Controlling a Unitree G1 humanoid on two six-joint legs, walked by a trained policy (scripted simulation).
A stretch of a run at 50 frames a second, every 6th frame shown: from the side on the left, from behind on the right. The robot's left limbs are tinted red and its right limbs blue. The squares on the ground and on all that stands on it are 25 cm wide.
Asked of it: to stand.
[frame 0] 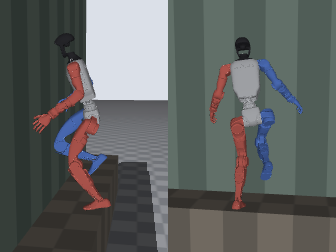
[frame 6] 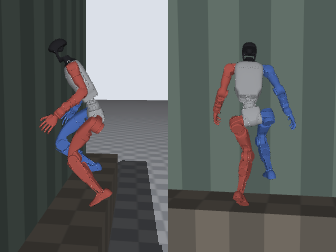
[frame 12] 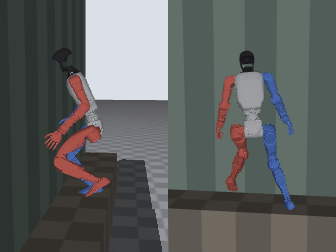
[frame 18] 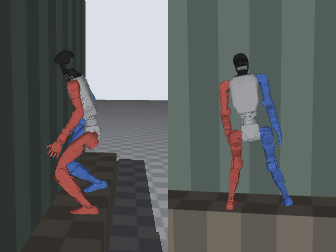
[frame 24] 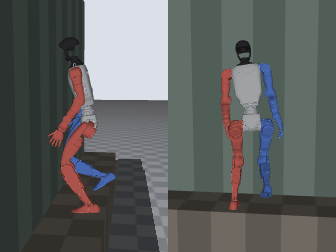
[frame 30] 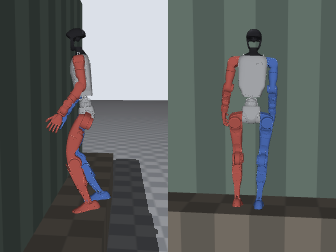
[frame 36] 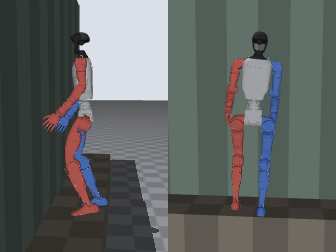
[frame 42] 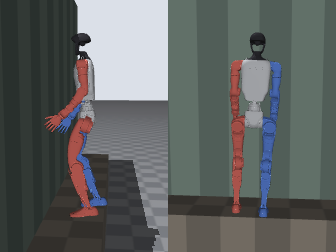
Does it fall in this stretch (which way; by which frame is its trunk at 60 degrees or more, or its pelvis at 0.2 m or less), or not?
no
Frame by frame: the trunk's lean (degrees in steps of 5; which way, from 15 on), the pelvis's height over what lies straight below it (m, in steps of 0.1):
0: 20 forward, 0.7
6: 30 forward, 0.7
12: 25 forward, 0.7
18: 25 forward, 0.6
24: 15 forward, 0.7
30: 10, 0.8
36: 5, 0.8
42: 5, 0.8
